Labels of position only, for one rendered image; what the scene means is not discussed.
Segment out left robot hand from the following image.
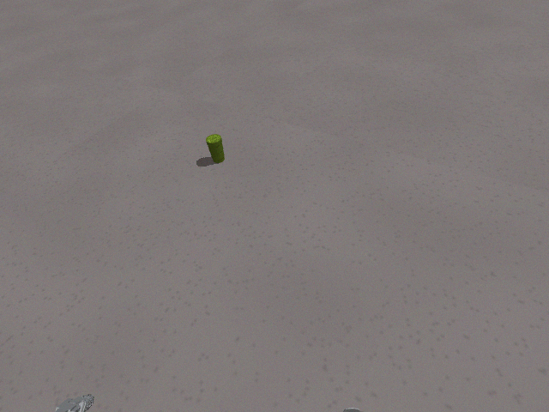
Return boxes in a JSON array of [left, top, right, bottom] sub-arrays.
[[55, 395, 94, 412]]

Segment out cup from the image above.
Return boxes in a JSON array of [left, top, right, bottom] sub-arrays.
[[206, 134, 225, 163]]

